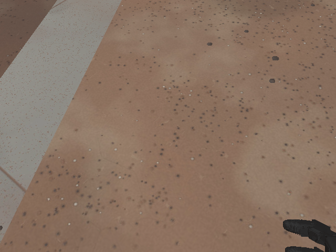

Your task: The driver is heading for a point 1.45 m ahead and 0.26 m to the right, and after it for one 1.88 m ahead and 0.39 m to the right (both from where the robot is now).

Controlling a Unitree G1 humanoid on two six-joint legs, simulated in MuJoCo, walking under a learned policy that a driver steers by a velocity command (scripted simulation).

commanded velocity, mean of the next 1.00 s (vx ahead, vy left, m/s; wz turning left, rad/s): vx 0.49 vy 0.00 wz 0.00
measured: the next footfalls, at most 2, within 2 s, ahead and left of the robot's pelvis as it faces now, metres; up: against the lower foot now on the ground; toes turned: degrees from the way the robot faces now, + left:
left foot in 0.10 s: +0.25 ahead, +0.12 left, +0.00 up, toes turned +1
right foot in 0.62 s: +0.54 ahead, -0.13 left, +0.00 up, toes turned -2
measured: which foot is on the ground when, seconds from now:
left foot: up 0.00-0.08, down 0.10-0.62, up 0.64-1.00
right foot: down 0.00-0.08, up 0.10-0.60, down 0.62-1.00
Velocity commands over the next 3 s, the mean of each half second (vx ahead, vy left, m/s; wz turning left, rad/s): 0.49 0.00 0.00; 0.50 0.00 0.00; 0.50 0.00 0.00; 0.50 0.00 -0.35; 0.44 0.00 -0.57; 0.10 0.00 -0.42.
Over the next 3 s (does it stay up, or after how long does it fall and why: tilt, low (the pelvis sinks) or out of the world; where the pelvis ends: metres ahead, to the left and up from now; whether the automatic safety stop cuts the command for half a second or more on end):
stays up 1.47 -0.16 0.00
